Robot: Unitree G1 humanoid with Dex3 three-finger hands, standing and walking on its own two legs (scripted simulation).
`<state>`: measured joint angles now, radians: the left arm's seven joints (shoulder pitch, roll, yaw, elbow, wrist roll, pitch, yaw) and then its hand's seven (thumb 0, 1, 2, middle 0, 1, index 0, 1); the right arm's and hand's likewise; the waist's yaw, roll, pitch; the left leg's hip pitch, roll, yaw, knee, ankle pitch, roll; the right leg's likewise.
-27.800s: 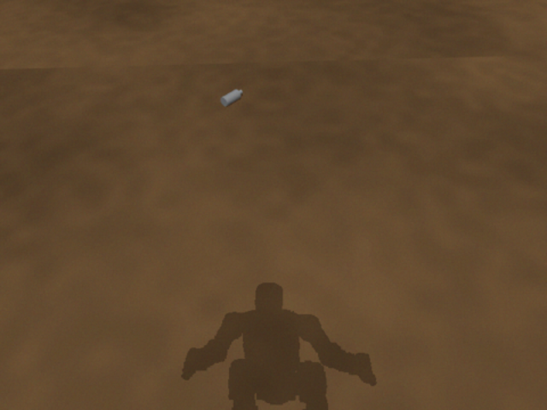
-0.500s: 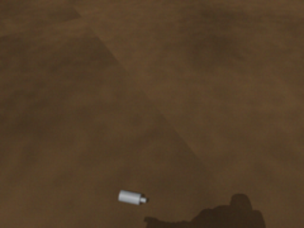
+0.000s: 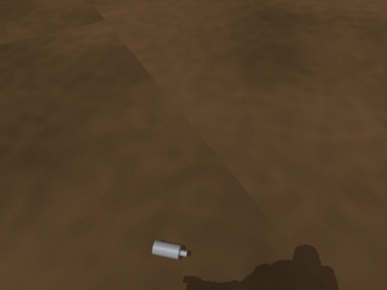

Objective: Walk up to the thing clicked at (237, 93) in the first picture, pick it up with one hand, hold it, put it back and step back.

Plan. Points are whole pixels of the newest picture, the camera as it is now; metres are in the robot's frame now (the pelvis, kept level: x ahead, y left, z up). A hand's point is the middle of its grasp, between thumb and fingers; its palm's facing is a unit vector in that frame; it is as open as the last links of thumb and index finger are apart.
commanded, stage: stand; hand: left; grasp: from above
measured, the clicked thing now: (170, 250) +0.41 +0.16 -0.75
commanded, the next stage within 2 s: rise first in 1.14 s
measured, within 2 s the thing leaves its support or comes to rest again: neither
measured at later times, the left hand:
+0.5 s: hand out of the picture +0.08 +0.25 -0.16, palm faces -0.03 -0.94 -0.35, open 7.4 cm
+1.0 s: hand out of the picture +0.07 +0.26 -0.16, palm faces -0.03 -0.94 -0.34, open 7.4 cm
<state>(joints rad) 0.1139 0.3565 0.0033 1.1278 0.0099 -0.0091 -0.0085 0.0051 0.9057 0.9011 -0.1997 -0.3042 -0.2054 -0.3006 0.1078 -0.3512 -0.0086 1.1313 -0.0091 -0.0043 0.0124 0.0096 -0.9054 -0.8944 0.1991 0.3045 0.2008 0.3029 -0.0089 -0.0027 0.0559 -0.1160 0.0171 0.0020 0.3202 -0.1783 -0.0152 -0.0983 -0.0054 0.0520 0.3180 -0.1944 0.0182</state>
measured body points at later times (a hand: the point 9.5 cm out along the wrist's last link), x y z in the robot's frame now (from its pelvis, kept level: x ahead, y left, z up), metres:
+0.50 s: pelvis +0.00 +0.00 +0.00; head +0.02 +0.00 +0.45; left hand +0.08 +0.30 -0.13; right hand +0.09 -0.30 -0.13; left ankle +0.00 +0.13 -0.75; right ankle -0.01 -0.13 -0.75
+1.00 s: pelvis +0.00 +0.00 +0.00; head +0.02 +0.00 +0.45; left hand +0.07 +0.30 -0.13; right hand +0.07 -0.30 -0.13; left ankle +0.00 +0.13 -0.75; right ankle -0.01 -0.13 -0.75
